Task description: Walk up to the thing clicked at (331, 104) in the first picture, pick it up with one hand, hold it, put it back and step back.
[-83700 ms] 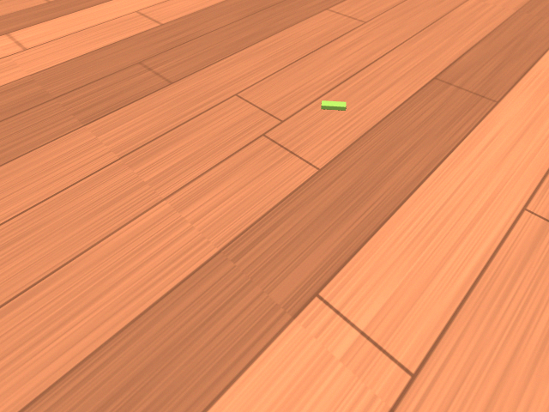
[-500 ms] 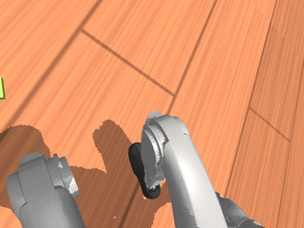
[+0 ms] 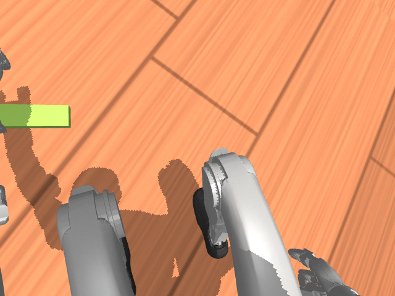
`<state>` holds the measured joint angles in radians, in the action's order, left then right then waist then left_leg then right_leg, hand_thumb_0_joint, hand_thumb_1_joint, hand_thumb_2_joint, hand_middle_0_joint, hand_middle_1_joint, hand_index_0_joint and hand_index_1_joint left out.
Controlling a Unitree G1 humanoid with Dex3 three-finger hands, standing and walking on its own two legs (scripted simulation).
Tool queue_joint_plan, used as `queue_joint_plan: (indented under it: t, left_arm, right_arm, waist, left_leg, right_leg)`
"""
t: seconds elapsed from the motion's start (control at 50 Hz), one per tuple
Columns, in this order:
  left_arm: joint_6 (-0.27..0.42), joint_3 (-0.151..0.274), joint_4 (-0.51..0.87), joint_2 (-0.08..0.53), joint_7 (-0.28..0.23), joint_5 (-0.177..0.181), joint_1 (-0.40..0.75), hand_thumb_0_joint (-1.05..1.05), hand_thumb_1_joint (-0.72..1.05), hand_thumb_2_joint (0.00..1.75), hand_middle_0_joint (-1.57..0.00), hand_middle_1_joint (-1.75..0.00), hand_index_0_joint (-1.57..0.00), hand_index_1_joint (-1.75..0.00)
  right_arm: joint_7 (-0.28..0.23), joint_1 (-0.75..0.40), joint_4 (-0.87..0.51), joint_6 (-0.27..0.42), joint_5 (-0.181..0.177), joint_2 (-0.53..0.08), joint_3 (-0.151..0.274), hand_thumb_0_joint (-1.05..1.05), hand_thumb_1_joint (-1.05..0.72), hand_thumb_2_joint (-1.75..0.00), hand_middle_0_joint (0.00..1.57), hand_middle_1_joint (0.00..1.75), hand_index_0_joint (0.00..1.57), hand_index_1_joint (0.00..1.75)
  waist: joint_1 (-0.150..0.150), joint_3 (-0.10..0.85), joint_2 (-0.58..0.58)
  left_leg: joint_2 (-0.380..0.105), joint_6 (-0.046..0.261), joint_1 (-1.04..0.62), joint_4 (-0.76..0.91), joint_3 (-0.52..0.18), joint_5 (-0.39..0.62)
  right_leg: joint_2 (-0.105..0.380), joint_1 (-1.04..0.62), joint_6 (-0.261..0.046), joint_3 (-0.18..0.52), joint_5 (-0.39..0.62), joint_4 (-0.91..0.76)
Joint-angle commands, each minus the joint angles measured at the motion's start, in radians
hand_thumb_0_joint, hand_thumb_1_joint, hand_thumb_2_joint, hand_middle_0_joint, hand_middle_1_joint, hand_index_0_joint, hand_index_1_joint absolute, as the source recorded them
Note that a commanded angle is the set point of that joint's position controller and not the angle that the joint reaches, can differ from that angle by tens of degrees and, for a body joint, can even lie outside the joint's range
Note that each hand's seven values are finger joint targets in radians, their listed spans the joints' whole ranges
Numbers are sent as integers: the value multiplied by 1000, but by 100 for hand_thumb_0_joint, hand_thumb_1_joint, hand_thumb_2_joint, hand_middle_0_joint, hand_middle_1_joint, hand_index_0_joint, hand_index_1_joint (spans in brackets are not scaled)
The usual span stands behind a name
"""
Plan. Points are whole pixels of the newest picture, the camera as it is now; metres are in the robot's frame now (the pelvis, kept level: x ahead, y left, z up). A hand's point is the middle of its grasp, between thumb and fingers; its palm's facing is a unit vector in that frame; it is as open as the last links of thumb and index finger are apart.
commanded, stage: withdraw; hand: left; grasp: from above
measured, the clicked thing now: (36, 116) +0.52 +0.28 -0.34
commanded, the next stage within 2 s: home in 0.20 s
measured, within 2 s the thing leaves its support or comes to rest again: neither
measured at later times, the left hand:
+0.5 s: hand out of the picture +0.53 +0.33 -0.15, palm faces -0.41 -0.09 -0.91, open 12.6 cm
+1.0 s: hand out of the picture +0.34 +0.29 +0.05, palm faces -0.19 -0.73 -0.65, open 7.5 cm
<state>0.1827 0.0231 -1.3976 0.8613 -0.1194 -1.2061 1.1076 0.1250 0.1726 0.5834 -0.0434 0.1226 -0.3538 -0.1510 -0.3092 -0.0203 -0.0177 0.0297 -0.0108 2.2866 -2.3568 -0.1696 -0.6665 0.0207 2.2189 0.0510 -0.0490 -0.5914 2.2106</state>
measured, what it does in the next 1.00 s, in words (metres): rises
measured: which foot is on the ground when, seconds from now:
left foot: down 0.00-1.00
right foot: down 0.00-1.00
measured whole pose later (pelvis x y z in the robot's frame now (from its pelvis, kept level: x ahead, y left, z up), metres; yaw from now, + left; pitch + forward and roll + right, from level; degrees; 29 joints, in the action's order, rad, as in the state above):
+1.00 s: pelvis +0.01 +0.01 +0.15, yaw +5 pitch +32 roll -7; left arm -0.14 0.04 -0.47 0.49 0.00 -0.41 0.31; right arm 0.03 0.06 0.55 -0.02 -0.02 -0.27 0.00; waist -0.07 0.20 -0.04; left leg 0.01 0.01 1.79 -1.89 -0.10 -0.66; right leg 0.05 1.74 0.06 -0.02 -0.59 1.78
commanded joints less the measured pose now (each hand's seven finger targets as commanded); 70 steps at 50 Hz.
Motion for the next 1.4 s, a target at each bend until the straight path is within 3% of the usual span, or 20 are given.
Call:
queue_joint_plan:
  t: [0.0,0.1,0.2,0.22,0.3,0.34,0.38,0.42,0.48,0.56,0.62,0.74,0.82,0.88,0.94,1.02,1.06,1.12,1.26,1.38]
  left_arm:
    - [96,39,152,267,-95,-29,370,0,-41,91,-16,-92,-17,-92]
    - [108,59,140,286,-241,-79,490,0,-48,96,-10,-98,-11,-97]
    - [21,104,109,319,-323,-124,507,0,-44,92,-14,-92,-15,-91]
    - [1,103,119,321,-320,-120,496,0,-43,91,-15,-91,-15,-91]
    - [-76,93,81,312,-269,-97,396,0,-37,87,-19,-88,-20,-87]
    - [-100,83,67,296,-216,-62,345,0,-21,95,-25,-72,-23,-71]
    - [-107,91,142,308,-152,-30,316,0,-5,88,-23,-57,-21,-59]
    - [-108,127,200,336,-90,15,243,0,11,82,-21,-48,-20,-49]
    - [-100,129,317,248,9,96,119,0,33,77,-19,-37,-18,-37]
    - [-91,173,675,196,99,272,-8,0,64,76,-18,-26,-18,-26]
    - [-108,181,825,124,130,401,-107,0,81,85,-19,-28,-19,-28]
    - [-166,138,996,-21,129,596,-319,0,90,90,-20,-30,-20,-30]
    - [-215,105,1089,-97,114,692,-410,0,90,90,-20,-30,-20,-30]
    - [-263,72,1082,-181,99,762,-516,0,90,90,-20,-30,-20,-30]
    - [-309,94,1124,-198,82,830,-616,0,90,90,-20,-30,-20,-30]
    - [-364,68,1181,-288,66,939,-724,0,90,90,-20,-30,-20,-30]
    - [-387,96,1211,-285,54,984,-789,0,90,90,-20,-30,-20,-30]
    - [-424,86,1261,-334,40,1065,-899,0,90,90,-20,-30,-20,-30]
    - [-489,112,1393,-417,19,1187,-1094,0,90,90,-20,-30,-20,-30]
    - [-531,107,1471,-492,23,1255,-1263,0,90,90,-20,-30,-20,-30]
  right_arm:
    - [-32,204,8,-1,19,-235,62,0,-90,-90,20,30,20,30]
    - [-33,219,29,24,45,-246,65,0,-90,-90,20,30,20,30]
    - [-25,242,30,57,41,-265,90,0,-90,-90,20,30,20,30]
    - [-21,240,26,58,35,-254,88,0,-91,-90,20,30,20,30]
    - [-14,251,36,45,9,-245,98,0,-90,-89,20,30,20,30]
    - [-13,253,33,37,1,-243,99,0,-88,-89,20,30,20,30]
    - [-11,263,21,25,-6,-240,105,0,-89,-90,20,30,20,30]
    - [-15,266,3,11,-18,-253,128,0,-89,-90,20,30,20,30]
    - [-15,290,-10,-10,-29,-247,151,0,-90,-90,20,30,20,30]
    - [-25,269,-38,-31,-61,-234,205,0,-90,-90,20,30,20,30]
    - [-39,224,-43,-41,-83,-201,221,0,-90,-90,20,30,20,30]
    - [-64,125,-53,-24,-115,-164,245,0,-90,-90,20,30,20,30]
    - [-84,85,-67,5,-128,-140,243,0,-90,-90,20,30,20,30]
    - [-104,52,-74,31,-138,-122,236,0,-90,-90,20,30,20,30]
    - [-122,14,-97,61,-148,-102,227,0,-90,-90,20,30,20,30]
    - [-147,-30,-121,95,-157,-74,208,0,-90,-90,20,30,20,30]
    - [-162,-38,-134,108,-162,-65,201,0,-90,-90,20,30,20,30]
    - [-181,-50,-154,129,-166,-35,184,0,-90,-90,20,30,20,30]
    - [-236,-8,-156,180,-167,-2,165,0,-90,-90,20,30,20,30]
    - [-285,26,-156,221,-163,16,151,0,-90,-90,20,30,20,30]
  waist:
    - [-53,648,-274]
    - [-66,707,-395]
    - [-59,803,-517]
    - [-43,854,-532]
    - [-29,831,-465]
    - [-31,755,-412]
    - [-15,786,-385]
    - [28,790,-372]
    - [44,803,-335]
    - [128,980,-393]
    - [136,936,-333]
    - [173,822,-281]
    - [182,823,-259]
    - [174,729,-195]
    - [203,714,-178]
    - [194,642,-149]
    - [210,649,-135]
    - [208,606,-81]
    - [224,581,-88]
    - [232,479,-59]
  left_leg:
    - [0,30,-383,201,120,103]
    - [-6,16,-493,208,100,103]
    - [-6,9,-577,207,99,208]
    - [-6,11,-602,215,104,237]
    - [-2,24,-524,230,117,236]
    - [1,30,-468,229,120,214]
    - [1,31,-477,240,121,228]
    - [7,24,-498,259,119,244]
    - [12,15,-551,279,110,298]
    - [10,7,-705,363,113,329]
    - [5,18,-724,432,78,253]
    - [-22,26,-821,640,-1,37]
    - [-32,23,-927,721,11,75]
    - [-33,25,-952,787,18,50]
    - [-33,23,-1008,850,35,63]
    - [-33,23,-1064,937,40,45]
    - [-32,22,-1118,977,48,65]
    - [-27,30,-1142,1024,80,85]
    - [-36,25,-1338,1167,92,228]
    - [-36,22,-1461,1291,99,317]
  right_leg:
    - [-42,-363,-93,-102,61,-189]
    - [-46,-285,-94,-134,87,-143]
    - [-32,-247,-95,-134,196,-89]
    - [-33,-268,-95,-128,218,-83]
    - [-33,-300,-94,-118,223,-103]
    - [-35,-301,-97,-113,194,-124]
    - [-35,-350,-98,-110,193,-142]
    - [-27,-361,-105,-104,184,-162]
    - [-20,-397,-111,-100,216,-194]
    - [-8,-450,-115,-74,227,-241]
    - [-11,-442,-105,-60,185,-284]
    - [-11,-459,-82,-49,78,-385]
    - [-8,-569,-75,-44,106,-473]
    - [-7,-629,-71,-41,89,-560]
    - [-7,-720,-73,-34,87,-634]
    - [-8,-826,-69,-17,69,-738]
    - [-8,-903,-69,-7,77,-792]
    - [-11,-1041,-67,11,80,-898]
    - [-18,-1268,-65,18,205,-1058]
    - [-24,-1432,-59,9,280,-1199]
